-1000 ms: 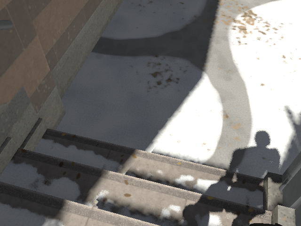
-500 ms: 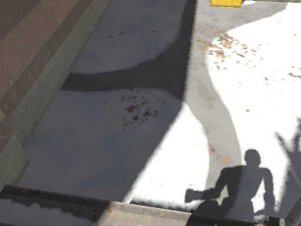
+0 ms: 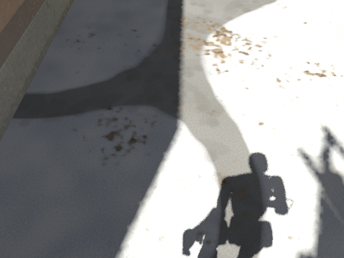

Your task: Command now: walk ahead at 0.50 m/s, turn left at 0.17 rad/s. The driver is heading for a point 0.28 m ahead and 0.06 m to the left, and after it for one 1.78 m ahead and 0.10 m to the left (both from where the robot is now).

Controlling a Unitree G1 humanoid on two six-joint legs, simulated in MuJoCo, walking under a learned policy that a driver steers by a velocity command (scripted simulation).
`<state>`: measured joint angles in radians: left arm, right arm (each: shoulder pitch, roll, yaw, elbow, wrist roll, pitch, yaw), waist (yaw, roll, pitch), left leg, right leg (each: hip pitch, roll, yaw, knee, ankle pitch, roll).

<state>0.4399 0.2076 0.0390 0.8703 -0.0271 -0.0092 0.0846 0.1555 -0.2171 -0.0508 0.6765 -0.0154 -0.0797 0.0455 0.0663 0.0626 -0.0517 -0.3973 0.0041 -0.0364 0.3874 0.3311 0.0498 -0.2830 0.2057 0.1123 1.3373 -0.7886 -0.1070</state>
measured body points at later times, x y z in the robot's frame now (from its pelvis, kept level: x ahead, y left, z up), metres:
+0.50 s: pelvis +0.29 -0.02 -0.17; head +0.27 -0.03 +0.28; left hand +0.43 +0.25 -0.23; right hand +0.33 -0.28 -0.31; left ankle +0.09 +0.10 -0.76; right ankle +0.37 -0.12 -0.92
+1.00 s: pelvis +0.53 +0.04 -0.32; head +0.54 +0.03 +0.13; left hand +0.43 +0.27 -0.45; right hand +0.83 -0.12 -0.35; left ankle +0.64 +0.15 -1.07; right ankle +0.37 -0.12 -0.94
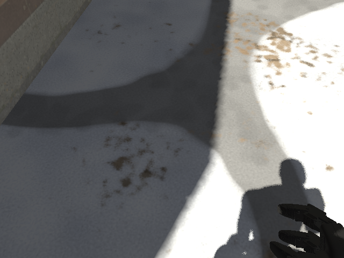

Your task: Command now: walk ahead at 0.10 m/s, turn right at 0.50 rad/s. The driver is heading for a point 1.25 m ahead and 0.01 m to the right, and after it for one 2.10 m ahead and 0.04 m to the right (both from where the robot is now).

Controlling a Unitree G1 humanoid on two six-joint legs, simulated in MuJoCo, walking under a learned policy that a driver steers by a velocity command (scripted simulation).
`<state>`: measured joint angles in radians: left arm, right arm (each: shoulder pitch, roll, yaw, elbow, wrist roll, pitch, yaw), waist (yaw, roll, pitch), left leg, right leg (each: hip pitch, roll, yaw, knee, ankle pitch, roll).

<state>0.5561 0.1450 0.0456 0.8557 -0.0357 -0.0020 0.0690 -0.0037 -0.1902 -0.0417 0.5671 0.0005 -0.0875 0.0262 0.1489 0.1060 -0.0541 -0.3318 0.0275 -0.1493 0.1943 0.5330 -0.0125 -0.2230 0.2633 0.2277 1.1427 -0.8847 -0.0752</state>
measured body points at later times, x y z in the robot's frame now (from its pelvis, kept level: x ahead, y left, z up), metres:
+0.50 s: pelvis +0.04 -0.03 -0.07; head +0.07 -0.01 +0.38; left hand +0.36 +0.08 -0.10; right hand -0.02 -0.30 -0.18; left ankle +0.09 +0.11 -0.79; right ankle +0.01 -0.19 -0.50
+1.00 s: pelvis +0.12 -0.12 -0.05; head +0.15 -0.09 +0.40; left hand +0.19 +0.15 -0.18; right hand +0.30 -0.37 -0.13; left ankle +0.17 -0.06 -0.80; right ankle +0.12 -0.28 -0.62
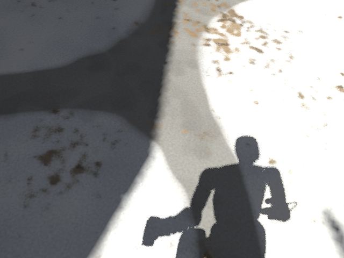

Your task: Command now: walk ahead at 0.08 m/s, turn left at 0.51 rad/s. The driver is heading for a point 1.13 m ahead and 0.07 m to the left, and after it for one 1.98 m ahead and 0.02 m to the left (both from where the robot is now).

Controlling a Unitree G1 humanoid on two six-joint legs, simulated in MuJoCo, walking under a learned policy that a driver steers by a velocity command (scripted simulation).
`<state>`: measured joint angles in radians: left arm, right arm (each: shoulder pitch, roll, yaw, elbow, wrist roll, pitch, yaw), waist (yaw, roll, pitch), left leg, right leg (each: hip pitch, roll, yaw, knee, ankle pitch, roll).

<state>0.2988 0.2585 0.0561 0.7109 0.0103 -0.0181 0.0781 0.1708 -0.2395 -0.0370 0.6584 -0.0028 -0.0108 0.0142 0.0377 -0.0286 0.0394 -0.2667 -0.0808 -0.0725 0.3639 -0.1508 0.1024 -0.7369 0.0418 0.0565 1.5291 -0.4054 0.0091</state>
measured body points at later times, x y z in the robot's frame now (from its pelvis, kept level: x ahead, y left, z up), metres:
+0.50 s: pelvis +0.16 -0.06 -0.01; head +0.18 -0.07 +0.44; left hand +0.18 +0.22 -0.11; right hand +0.35 -0.29 -0.12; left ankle +0.16 +0.12 -0.66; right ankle +0.14 -0.18 -0.74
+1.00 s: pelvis +0.40 +0.04 +0.00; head +0.42 +0.06 +0.45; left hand +0.46 +0.34 -0.12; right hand +0.53 -0.20 -0.12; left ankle +0.35 +0.15 -0.74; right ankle +0.48 -0.11 -0.66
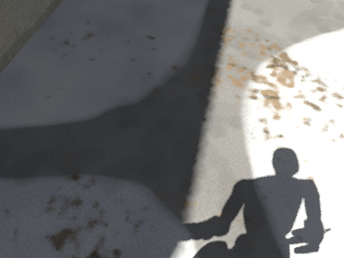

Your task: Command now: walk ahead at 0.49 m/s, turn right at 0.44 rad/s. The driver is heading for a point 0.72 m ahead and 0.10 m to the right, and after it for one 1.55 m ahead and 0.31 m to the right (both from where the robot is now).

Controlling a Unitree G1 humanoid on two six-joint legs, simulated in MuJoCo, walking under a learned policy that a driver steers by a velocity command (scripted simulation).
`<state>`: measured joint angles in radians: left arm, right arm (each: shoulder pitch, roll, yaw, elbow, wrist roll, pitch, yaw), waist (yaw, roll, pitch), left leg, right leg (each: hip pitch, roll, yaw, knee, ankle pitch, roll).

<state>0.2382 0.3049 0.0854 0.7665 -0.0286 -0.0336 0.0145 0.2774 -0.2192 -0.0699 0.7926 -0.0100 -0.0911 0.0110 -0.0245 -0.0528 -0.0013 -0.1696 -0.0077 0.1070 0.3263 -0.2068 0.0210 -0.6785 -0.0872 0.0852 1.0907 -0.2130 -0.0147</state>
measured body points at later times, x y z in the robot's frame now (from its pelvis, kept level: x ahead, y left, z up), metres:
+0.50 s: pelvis +0.27 -0.10 +0.00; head +0.30 -0.12 +0.45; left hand +0.42 +0.14 -0.11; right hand +0.37 -0.40 -0.10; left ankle +0.38 +0.06 -0.66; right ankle +0.26 -0.16 -0.74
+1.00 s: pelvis +0.56 -0.10 -0.01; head +0.61 -0.10 +0.44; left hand +0.73 +0.16 -0.11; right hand +0.68 -0.38 -0.11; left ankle +0.62 -0.04 -0.74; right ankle +0.50 -0.25 -0.65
